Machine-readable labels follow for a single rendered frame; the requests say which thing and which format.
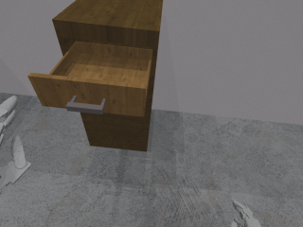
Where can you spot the handle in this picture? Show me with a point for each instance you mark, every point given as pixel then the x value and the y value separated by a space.
pixel 73 106

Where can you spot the drawer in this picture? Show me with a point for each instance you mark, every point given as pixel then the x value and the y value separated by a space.
pixel 120 74

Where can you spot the left robot hand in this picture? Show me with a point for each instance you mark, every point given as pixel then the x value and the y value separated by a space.
pixel 11 173

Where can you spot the cabinet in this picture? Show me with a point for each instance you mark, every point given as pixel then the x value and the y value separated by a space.
pixel 129 23

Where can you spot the right robot hand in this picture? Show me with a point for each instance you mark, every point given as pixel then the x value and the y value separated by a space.
pixel 246 215

